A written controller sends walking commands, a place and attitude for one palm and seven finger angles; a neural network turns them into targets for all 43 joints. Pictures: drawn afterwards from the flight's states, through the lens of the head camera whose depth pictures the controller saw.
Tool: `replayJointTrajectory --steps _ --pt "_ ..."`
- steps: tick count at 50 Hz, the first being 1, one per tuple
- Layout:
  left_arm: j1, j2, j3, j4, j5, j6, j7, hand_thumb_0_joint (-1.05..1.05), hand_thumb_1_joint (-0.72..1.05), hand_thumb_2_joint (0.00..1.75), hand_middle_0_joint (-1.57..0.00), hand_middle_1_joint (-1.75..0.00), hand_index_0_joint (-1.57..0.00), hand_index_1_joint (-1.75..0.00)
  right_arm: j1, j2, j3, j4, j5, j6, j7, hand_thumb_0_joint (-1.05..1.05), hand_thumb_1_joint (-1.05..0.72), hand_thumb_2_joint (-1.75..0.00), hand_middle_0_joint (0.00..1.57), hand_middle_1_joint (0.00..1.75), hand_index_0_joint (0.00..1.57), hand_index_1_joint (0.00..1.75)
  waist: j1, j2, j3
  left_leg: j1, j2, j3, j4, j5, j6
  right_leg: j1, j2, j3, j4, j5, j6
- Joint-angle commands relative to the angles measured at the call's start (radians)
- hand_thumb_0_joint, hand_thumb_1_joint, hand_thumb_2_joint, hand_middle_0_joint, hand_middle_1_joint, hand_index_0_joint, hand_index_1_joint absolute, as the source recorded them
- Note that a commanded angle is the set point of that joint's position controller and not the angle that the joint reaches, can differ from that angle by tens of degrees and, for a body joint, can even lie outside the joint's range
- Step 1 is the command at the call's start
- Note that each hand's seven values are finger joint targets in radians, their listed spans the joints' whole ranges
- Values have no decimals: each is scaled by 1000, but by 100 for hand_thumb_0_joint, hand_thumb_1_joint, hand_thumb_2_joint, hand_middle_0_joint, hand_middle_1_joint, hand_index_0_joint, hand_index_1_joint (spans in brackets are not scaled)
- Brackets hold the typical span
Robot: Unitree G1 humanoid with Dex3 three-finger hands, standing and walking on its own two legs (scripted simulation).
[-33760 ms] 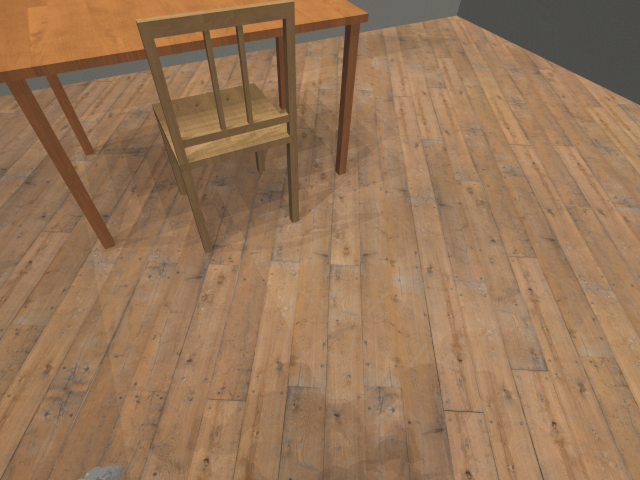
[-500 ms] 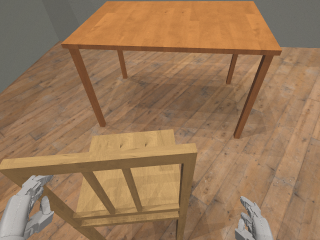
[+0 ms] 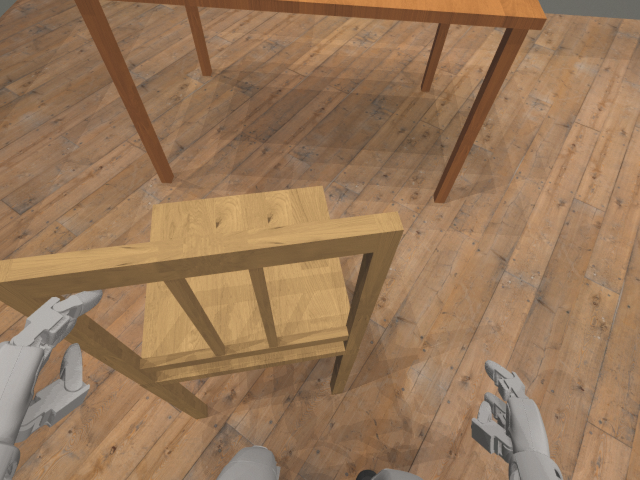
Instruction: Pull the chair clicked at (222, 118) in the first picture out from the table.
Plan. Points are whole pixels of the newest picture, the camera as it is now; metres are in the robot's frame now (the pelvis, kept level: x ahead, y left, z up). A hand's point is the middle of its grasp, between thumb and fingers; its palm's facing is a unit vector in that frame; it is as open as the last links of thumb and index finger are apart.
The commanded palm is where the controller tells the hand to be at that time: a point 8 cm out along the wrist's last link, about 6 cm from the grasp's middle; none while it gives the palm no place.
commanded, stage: step back with the hand held close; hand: left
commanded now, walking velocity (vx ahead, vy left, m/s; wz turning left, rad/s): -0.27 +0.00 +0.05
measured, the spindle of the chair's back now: (200, 320) +0.30 +0.21 -0.08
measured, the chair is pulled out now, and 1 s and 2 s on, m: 0.61 0.61 0.61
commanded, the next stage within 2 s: stop stepping back and stand still in 0.50 s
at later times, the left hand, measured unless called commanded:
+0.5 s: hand out of the picture +0.11 +0.30 +0.16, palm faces +0.43 -0.78 -0.46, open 7.4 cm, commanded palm +0.04 +0.34 +0.18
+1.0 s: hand out of the picture +0.03 +0.29 +0.16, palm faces +0.40 -0.80 -0.46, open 7.4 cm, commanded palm -0.03 +0.33 +0.18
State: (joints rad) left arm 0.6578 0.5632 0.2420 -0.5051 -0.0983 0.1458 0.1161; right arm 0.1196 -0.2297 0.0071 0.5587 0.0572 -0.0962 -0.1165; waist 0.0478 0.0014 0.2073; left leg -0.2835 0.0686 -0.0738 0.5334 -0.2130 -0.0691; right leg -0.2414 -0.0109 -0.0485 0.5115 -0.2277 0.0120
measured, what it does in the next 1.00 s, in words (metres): walks backwards: right foot, then left foot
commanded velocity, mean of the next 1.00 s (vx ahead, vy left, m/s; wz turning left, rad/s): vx -0.12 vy -0.01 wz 0.02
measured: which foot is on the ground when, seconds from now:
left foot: down 0.00-0.62, up 0.64-0.74, down 0.76-1.00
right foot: down 0.00-0.34, up 0.36-0.48, down 0.50-1.00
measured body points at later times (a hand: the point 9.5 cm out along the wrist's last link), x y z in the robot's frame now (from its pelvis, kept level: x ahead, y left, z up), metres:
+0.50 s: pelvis -0.09 +0.03 -0.01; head -0.09 +0.05 +0.44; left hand +0.08 +0.34 +0.18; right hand +0.07 -0.19 -0.09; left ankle +0.03 +0.16 -0.73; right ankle -0.11 -0.11 -0.73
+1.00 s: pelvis -0.16 +0.03 +0.01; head -0.17 +0.05 +0.46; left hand +0.00 +0.33 +0.19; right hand +0.00 -0.20 -0.06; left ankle -0.12 +0.14 -0.73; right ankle -0.14 -0.11 -0.73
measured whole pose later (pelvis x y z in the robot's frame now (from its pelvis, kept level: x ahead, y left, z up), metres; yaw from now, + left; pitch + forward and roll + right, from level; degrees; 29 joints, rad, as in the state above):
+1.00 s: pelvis -0.16 +0.03 +0.01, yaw +1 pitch -1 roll -1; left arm 0.59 0.42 0.39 -0.52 -0.02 -0.18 0.15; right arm 0.23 -0.18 0.01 0.62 0.02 -0.17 -0.08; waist -0.02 -0.03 0.00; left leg -0.28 0.00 -0.02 0.48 -0.19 0.01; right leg -0.22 -0.02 -0.01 0.44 -0.21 0.03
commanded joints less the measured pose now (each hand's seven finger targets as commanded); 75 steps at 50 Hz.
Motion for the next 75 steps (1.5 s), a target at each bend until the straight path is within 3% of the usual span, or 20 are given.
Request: replayJointTrajectory --steps 1,5,11,14,17,20,25,29,31,32,37,40,42,49,56,61,69,70,72,75 --pt "-137 242 381 -560 19 -294 96 0 90 90 -20 -30 -20 -30 -46 -115 -47 -141 -13 -63 -22 0 -90 -90 20 30 20 30 0 257 -436 -24 79 -41 -94 167 86 217 -67 27 20 237 5" --pt "-137 227 430 -484 34 -355 101 0 90 90 -20 -30 -20 -30 -27 -111 -46 -107 -30 -96 -29 0 -90 -90 20 30 20 30 -14 208 -372 -144 54 -33 -100 -170 86 152 -83 79 -19 45 -3" --pt "-148 30 310 -67 61 -338 92 0 90 90 -20 -30 -20 -30 -19 -106 -56 -23 -47 -63 6 0 -90 -90 20 30 20 30 -56 -143 -257 82 -46 47 272 -189 49 -346 -231 178 -247 -270 -102" --pt "-200 4 266 -40 67 -325 78 0 90 90 -20 -30 -20 -30 -42 -113 -51 -62 -29 -45 8 0 -90 -90 20 30 20 30 -53 -102 -165 -79 28 -59 -52 -250 87 -268 -111 91 -136 -304 -34" --pt "-244 37 278 -138 86 -348 82 0 90 90 -20 -30 -20 -30 -69 -128 -44 -110 -20 -65 -3 0 -90 -90 20 30 20 30 -48 216 -149 -450 193 -278 -403 -637 182 62 18 39 226 -222 22" --pt "-210 38 278 -245 94 -389 66 0 90 90 -20 -30 -20 -30 -53 -118 -47 -117 -39 -83 7 0 -90 -90 20 30 20 30 -31 194 -190 -405 194 -231 -310 -487 204 89 4 60 251 -120 8" --pt "-130 102 390 -370 67 -464 53 0 90 90 -20 -30 -20 -30 -6 -110 -51 -76 -61 -141 22 0 -90 -90 20 30 20 30 -23 367 -288 -214 172 -168 -265 -374 188 72 20 16 103 -154 -13" --pt "-150 75 368 -301 41 -485 33 0 90 90 -20 -30 -20 -30 7 -117 -80 -27 -58 -147 21 0 -90 -90 20 30 20 30 -27 141 -404 115 96 -33 -24 23 103 -51 -9 51 -147 -19 -36" --pt "-113 71 339 -205 25 -464 31 0 90 90 -20 -30 -20 -30 14 -113 -95 -32 -33 -124 18 0 -90 -90 20 30 20 30 -55 -110 -365 198 -44 61 326 -125 38 -310 -205 262 -270 -160 -139" --pt "-97 52 330 -147 26 -430 38 0 90 90 -20 -30 -20 -30 21 -108 -93 -17 -37 -104 23 0 -90 -90 20 30 20 30 -56 -119 -348 170 -62 55 467 -138 37 -372 -274 342 -300 -182 -187" --pt "-180 20 302 -29 51 -361 60 0 90 90 -20 -30 -20 -30 -52 -91 -54 -37 -29 -87 7 0 -90 -90 20 30 20 30 -63 -118 -200 13 2 -11 -88 -24 102 -89 -125 148 -126 39 -40" --pt "-152 28 284 -125 61 -378 48 0 90 90 -20 -30 -20 -30 -28 -95 -51 -53 -36 -95 14 0 -90 -90 20 30 20 30 -48 23 -315 96 73 -82 -138 317 121 52 -73 85 -53 206 -3" --pt "-153 47 289 -230 69 -387 47 0 90 90 -20 -30 -20 -30 -34 -91 -47 -65 -36 -102 21 0 -90 -90 20 30 20 30 -42 176 -317 36 93 -96 -223 150 122 102 -49 58 -57 31 9" --pt "-119 30 312 -217 81 -400 66 0 90 90 -20 -30 -20 -30 13 -88 -41 -78 -41 -124 16 0 -90 -90 20 30 20 30 -52 221 -222 -230 77 -106 -335 -444 122 195 -9 43 -65 -52 0" --pt "-192 -7 254 -129 77 -381 61 0 90 90 -20 -30 -20 -30 24 -92 -43 -55 -44 -118 16 0 -90 -90 20 30 20 30 -57 70 -208 -121 24 -40 -192 -382 112 32 -27 95 -170 -176 -22" --pt "-266 0 231 -144 77 -365 70 0 90 90 -20 -30 -20 -30 16 -100 -45 -30 -53 -101 20 0 -90 -90 20 30 20 30 -70 -75 -225 65 -41 23 55 -186 104 -163 -140 226 -294 -278 -77" --pt "-145 28 294 -148 72 -386 64 0 90 90 -20 -30 -20 -30 -11 -89 -46 -61 -43 -84 21 0 -90 -90 20 30 20 30 -58 60 -195 -13 17 -67 -157 -144 109 -32 -82 130 -196 -154 -41" --pt "-257 -216 -133 596 166 -197 -87 0 90 90 -20 -30 -20 -30 30 -216 -76 172 -77 -75 120 0 -90 -90 20 30 20 30 -93 112 -134 -137 31 -150 -60 111 126 -138 -63 39 55 22 -30" --pt "-224 -315 -148 666 134 -120 -114 0 90 90 -20 -30 -20 -30 71 -96 -41 156 -79 6 114 0 -90 -90 20 30 20 30 -31 86 -209 -192 64 -157 -148 80 141 -25 -44 15 48 -79 -2" --pt "-298 -265 -163 829 137 -125 -115 0 90 90 -20 -30 -20 -30 90 -110 -36 146 -91 38 110 0 -90 -90 20 30 20 30 -23 -155 -250 -151 11 -144 -93 77 139 46 -68 60 -24 5 -33"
